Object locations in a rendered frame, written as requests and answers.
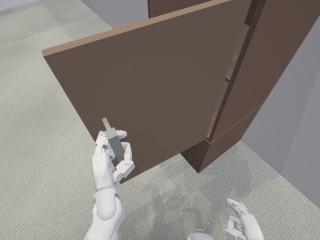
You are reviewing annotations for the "handle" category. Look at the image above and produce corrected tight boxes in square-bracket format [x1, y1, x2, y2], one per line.
[102, 117, 125, 163]

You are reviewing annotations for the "right robot hand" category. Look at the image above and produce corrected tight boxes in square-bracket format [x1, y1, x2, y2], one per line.
[225, 198, 265, 240]

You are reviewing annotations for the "cupboard door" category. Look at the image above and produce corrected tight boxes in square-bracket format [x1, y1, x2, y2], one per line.
[41, 0, 252, 184]

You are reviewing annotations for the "left robot hand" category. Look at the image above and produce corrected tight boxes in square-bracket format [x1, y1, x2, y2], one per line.
[91, 130, 135, 192]

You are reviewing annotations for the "robot right shin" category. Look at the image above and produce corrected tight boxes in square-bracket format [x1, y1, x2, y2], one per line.
[192, 229, 204, 234]

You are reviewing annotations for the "robot left forearm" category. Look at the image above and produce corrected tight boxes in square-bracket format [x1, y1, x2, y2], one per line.
[84, 187, 125, 240]

